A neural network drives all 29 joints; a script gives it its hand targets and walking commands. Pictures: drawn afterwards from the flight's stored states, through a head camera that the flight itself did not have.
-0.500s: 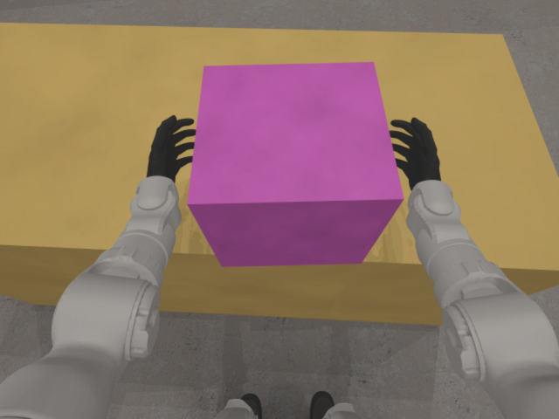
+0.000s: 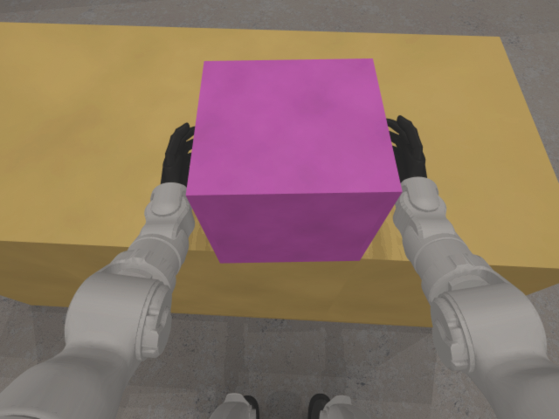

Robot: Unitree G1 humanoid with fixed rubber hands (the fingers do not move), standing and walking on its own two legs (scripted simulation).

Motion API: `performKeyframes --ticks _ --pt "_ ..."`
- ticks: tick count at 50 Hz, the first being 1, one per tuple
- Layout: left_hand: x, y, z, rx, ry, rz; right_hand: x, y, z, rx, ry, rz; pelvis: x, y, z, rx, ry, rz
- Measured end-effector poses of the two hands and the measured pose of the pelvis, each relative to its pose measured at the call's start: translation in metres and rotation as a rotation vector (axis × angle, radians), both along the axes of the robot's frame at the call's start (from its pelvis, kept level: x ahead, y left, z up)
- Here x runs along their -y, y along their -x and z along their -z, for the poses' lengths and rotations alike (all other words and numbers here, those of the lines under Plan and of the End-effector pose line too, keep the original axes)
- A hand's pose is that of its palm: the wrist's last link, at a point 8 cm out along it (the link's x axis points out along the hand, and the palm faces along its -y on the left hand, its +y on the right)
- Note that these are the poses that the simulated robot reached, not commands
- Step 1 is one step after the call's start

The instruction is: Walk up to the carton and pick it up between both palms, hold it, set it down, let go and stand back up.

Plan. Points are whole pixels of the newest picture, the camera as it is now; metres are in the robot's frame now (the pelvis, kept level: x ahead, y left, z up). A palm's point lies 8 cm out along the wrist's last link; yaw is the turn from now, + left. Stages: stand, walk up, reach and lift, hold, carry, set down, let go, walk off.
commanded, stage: reach and lift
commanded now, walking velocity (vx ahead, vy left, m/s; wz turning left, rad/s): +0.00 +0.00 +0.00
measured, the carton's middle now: (289, 170) +0.48 +0.01 +0.01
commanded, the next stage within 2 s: none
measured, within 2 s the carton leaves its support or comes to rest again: neither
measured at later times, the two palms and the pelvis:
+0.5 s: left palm (177, 183) +0.44 +0.18 +0.02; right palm (400, 188) +0.44 -0.15 +0.03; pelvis +0.01 +0.01 +0.02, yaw +1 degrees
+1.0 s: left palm (177, 184) +0.44 +0.18 +0.02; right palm (400, 190) +0.44 -0.15 +0.02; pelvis +0.02 +0.01 +0.02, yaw +0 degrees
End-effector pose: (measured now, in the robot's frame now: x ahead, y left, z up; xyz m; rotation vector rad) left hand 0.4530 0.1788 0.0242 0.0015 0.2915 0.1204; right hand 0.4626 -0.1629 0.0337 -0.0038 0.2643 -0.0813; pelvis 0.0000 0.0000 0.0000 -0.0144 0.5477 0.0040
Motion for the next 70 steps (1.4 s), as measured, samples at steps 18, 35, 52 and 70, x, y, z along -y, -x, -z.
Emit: performKeyframes --ticks 18,35,52,70 --pt "0.002 0.004 0.0 0.014 0.001 0.002 -0.012 0.017 0.003 0.01 0.017 0.044 -0.007 -0.002 -0.013 0.068 0.012 -0.028" --pt "0.001 0.008 0.001 0.015 -0.02 0.005 -0.013 0.023 0.011 0.063 -0.006 0.052 -0.02 -0.027 -0.025 0.121 0.014 0.0" --pt "0.001 0.008 0.003 0.034 -0.013 0.0 -0.013 0.023 0.011 0.067 -0.002 0.047 -0.012 -0.023 -0.023 0.107 0.014 -0.002" --pt "0.0 0.008 0.005 0.046 -0.007 -0.004 -0.013 0.023 0.013 0.078 0.006 0.04 -0.009 -0.022 -0.021 0.082 0.012 -0.008"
